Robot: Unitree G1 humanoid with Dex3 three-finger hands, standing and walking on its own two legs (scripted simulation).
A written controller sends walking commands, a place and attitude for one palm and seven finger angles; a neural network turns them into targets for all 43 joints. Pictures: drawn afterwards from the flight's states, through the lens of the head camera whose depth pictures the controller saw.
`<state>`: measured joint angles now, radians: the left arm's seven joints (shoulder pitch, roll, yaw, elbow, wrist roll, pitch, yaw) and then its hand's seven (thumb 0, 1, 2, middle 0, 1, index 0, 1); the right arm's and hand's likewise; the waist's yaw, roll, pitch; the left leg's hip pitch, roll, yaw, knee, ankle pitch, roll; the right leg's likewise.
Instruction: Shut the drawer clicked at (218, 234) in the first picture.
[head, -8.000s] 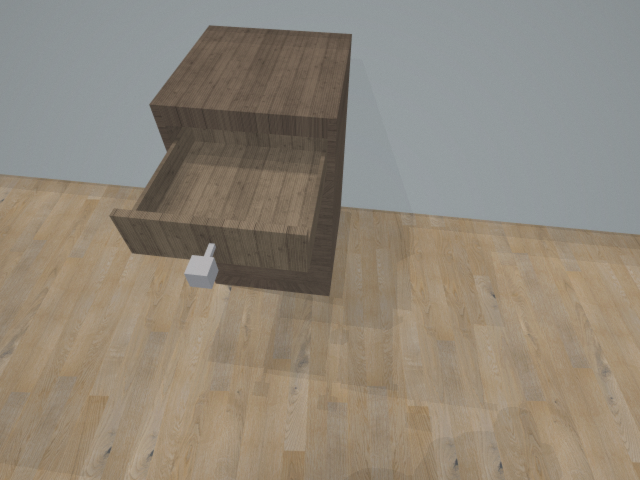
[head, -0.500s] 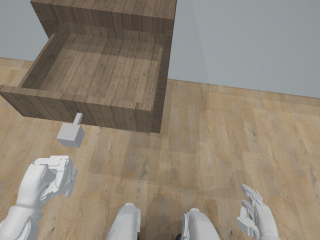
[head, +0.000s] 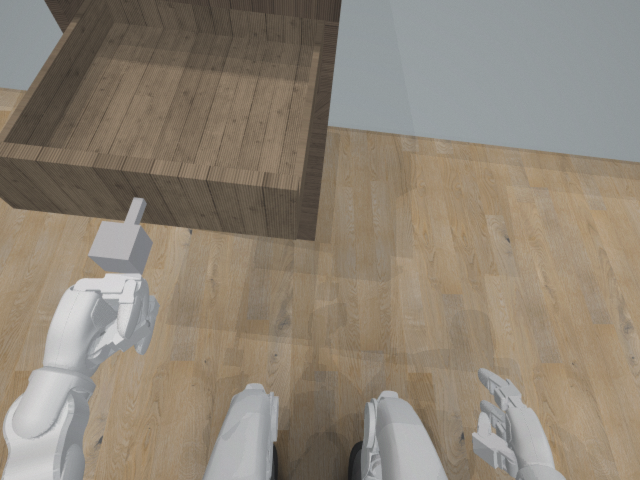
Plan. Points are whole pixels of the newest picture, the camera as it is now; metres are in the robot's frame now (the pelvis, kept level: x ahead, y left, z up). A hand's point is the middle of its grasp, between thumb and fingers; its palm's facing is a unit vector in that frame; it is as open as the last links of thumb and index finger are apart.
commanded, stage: bring the fist close to the handle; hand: left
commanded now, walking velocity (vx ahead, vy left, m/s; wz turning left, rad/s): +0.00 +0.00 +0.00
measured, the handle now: (128, 231) +0.39 +0.26 +0.03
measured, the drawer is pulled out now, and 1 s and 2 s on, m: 0.30 0.27 0.14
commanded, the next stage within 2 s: push the drawer shut in 0.24 s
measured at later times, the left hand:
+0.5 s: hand (148, 314) +0.29 +0.21 +0.02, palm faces -0.07 -1.00 -0.05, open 3.3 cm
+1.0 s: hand (160, 276) +0.34 +0.21 +0.02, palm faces -0.08 -1.00 -0.05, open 3.5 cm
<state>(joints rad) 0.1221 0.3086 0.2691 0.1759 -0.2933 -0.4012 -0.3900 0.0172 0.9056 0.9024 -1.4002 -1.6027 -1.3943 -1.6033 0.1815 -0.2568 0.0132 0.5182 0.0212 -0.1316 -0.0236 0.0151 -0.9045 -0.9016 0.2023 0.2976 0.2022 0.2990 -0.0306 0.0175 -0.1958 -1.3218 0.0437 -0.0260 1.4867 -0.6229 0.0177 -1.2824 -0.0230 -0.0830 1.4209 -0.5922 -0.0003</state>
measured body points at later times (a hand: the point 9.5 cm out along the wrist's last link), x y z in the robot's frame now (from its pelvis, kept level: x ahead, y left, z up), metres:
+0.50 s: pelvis +0.00 +0.00 +0.00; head +0.13 +0.02 +0.43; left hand +0.29 +0.26 +0.03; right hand +0.19 -0.25 -0.09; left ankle +0.03 +0.11 -0.58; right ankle +0.04 -0.13 -0.58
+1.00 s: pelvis -0.01 -0.01 +0.00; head +0.12 +0.02 +0.43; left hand +0.33 +0.26 +0.03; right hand +0.16 -0.26 -0.10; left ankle +0.03 +0.11 -0.58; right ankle +0.04 -0.13 -0.58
